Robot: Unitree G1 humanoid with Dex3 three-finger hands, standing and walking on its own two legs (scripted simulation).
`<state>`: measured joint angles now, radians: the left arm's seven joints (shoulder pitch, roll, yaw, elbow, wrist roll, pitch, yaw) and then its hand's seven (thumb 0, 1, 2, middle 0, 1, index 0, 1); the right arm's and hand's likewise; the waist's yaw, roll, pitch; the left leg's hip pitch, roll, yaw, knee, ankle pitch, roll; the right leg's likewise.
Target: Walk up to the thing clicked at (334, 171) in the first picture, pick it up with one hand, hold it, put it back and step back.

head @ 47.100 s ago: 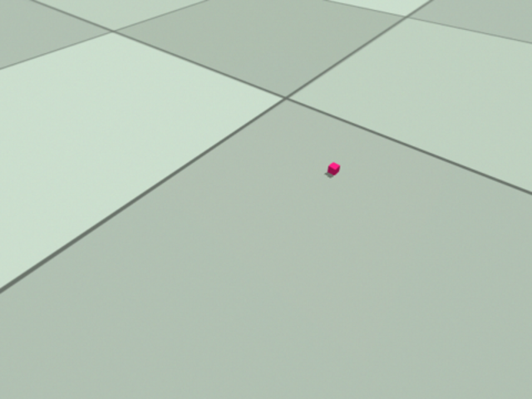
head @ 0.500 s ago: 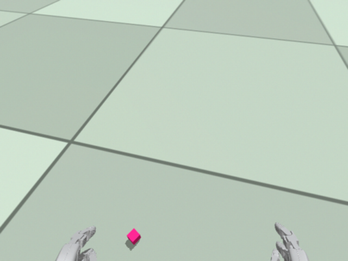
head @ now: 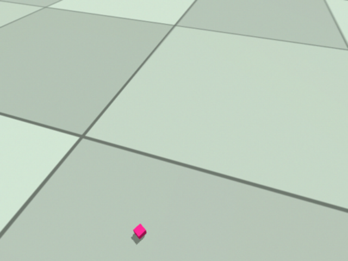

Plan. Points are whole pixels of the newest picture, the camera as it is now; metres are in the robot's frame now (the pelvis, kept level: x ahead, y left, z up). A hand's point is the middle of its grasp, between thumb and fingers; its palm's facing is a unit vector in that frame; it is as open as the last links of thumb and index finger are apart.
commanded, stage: stand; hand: left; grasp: from above
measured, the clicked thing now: (139, 231) +0.43 +0.21 -0.73
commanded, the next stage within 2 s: none
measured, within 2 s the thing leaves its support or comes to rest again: neither
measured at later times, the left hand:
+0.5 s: hand out of the picture +0.04 +0.24 -0.14, palm faces +0.02 -0.94 -0.34, open 7.4 cm
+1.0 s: hand out of the picture +0.07 +0.22 -0.13, palm faces +0.00 -0.94 -0.33, open 7.4 cm
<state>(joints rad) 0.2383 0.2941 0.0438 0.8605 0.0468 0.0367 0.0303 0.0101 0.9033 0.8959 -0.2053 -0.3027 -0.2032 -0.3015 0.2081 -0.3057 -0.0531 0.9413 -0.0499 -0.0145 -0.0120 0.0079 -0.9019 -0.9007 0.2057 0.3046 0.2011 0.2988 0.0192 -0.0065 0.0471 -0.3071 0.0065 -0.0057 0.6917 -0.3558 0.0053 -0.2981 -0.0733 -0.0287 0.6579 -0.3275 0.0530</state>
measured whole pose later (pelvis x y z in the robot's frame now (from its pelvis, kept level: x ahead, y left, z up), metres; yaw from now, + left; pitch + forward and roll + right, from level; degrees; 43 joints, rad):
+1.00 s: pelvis +0.01 -0.02 +0.03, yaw -1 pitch -4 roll +0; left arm 0.13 0.29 0.03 1.14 0.02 0.00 0.02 0.01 0.90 0.90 -0.21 -0.30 -0.20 -0.30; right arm 0.14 -0.32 -0.02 1.14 -0.02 0.00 -0.01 0.00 -0.90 -0.90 0.21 0.30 0.20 0.30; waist 0.00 0.02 0.07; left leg -0.09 0.03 0.00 0.35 -0.19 -0.03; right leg -0.10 -0.04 -0.04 0.35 -0.18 0.03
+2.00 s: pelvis +0.01 -0.03 +0.03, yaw -1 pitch -3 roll +0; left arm 0.11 0.32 0.02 1.13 0.02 0.00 0.00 0.01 0.90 0.90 -0.21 -0.30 -0.20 -0.30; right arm 0.12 -0.34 -0.01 1.14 -0.02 -0.01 0.01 0.00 -0.90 -0.90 0.21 0.30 0.20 0.30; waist 0.00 0.02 0.06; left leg -0.08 0.05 0.01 0.31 -0.18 -0.04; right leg -0.11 -0.03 -0.03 0.34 -0.18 0.01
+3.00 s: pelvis -0.15 +0.00 +0.01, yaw -6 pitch -2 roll +1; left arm 0.16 0.34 0.07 0.85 0.03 0.05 0.00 0.01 0.90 0.90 -0.21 -0.30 -0.21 -0.30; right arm 0.13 -0.40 -0.04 0.89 0.01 0.05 -0.02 0.00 -0.90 -0.90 0.21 0.30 0.20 0.30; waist 0.01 0.03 0.16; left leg -0.47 -0.11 -0.12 1.09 -0.49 0.00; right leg -0.27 0.01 0.04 0.63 -0.31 -0.03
